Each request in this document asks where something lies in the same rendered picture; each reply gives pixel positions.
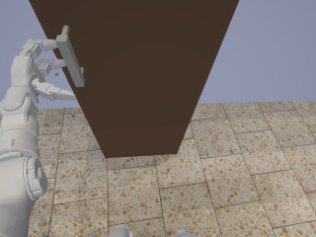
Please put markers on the left robot hand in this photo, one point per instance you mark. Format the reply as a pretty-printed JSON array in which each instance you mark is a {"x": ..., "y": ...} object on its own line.
[{"x": 25, "y": 73}]

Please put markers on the left robot upper arm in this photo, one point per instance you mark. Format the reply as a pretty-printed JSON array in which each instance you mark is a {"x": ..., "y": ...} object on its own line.
[{"x": 22, "y": 182}]

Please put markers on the robot left shin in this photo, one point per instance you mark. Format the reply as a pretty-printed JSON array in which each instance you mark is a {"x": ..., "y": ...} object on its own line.
[{"x": 121, "y": 226}]

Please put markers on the cupboard door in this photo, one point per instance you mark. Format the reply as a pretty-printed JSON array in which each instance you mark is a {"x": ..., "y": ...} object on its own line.
[{"x": 144, "y": 60}]

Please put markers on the robot right shin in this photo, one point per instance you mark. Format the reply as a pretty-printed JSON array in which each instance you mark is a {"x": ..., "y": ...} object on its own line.
[{"x": 181, "y": 231}]

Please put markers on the robot shin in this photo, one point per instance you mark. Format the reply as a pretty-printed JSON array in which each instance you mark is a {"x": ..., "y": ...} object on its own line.
[
  {"x": 181, "y": 231},
  {"x": 121, "y": 226}
]

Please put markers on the handle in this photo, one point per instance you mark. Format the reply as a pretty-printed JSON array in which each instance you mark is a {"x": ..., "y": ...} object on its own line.
[{"x": 65, "y": 47}]

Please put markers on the robot left forearm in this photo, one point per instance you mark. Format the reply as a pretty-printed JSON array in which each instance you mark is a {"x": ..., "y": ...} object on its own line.
[{"x": 19, "y": 128}]

